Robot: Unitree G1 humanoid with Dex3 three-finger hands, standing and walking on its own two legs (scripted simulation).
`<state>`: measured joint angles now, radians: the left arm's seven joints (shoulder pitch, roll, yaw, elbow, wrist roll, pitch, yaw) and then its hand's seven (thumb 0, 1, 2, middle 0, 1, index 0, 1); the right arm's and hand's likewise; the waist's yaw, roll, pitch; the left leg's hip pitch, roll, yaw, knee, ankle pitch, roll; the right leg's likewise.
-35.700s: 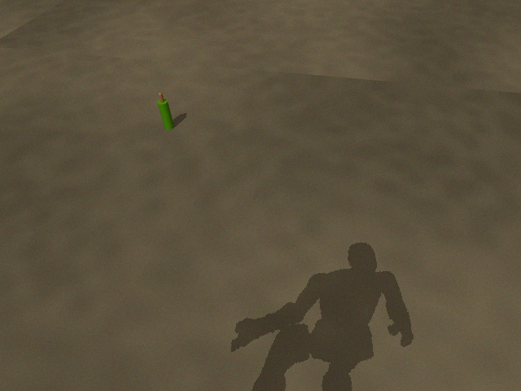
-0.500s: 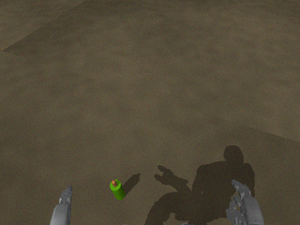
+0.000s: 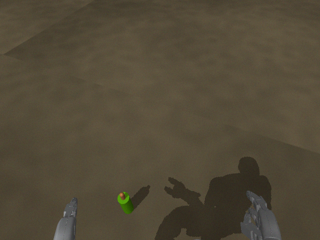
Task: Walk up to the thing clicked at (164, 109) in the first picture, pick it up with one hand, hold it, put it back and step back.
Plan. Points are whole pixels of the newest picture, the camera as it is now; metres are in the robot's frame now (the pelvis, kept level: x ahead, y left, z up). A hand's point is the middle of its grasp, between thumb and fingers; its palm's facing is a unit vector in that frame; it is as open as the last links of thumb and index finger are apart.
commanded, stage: home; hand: left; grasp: from the side
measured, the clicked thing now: (125, 201) +0.41 +0.20 -0.60
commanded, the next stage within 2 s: stand in 0.48 s
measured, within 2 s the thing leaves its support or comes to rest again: neither
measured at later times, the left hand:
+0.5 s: hand (89, 236) +0.16 +0.19 -0.06, palm faces +0.09 -0.95 -0.28, open 17.6 cm
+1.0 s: hand out of the picture +0.15 +0.21 -0.10, palm faces -0.04 -0.94 -0.33, open 10.2 cm
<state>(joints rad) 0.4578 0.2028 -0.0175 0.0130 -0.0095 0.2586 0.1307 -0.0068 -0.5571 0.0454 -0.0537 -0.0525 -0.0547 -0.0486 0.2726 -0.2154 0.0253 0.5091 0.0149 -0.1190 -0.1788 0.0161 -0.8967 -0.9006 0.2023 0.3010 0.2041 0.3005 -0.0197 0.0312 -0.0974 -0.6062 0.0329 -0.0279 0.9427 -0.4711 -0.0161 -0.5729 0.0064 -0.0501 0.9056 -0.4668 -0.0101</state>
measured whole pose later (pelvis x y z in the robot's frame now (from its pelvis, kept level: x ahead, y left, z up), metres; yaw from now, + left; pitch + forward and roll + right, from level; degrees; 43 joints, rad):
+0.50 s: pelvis +0.00 +0.01 +0.00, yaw +0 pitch +7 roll -2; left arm 0.46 0.21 -0.02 0.01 -0.01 0.26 0.13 -0.01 -0.56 0.04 -0.05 -0.05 -0.05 -0.05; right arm 0.28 -0.21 0.03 0.51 0.01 -0.12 -0.18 0.02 -0.90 -0.90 0.20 0.30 0.20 0.30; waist -0.02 0.03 -0.10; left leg -0.60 0.03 -0.02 0.95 -0.47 -0.01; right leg -0.57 0.00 -0.04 0.90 -0.46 0.00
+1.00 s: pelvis -0.01 +0.00 +0.01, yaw +0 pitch +2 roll +0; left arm 0.24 0.29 -0.01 0.51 0.06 0.05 0.03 0.00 0.42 0.78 -0.20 -0.29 -0.20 -0.28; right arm 0.18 -0.27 0.00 0.76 -0.07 -0.03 -0.04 0.01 -0.90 -0.90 0.20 0.30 0.21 0.30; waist 0.01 -0.01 0.01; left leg -0.45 0.00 0.00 0.83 -0.42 0.00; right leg -0.44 -0.02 -0.02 0.84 -0.43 -0.01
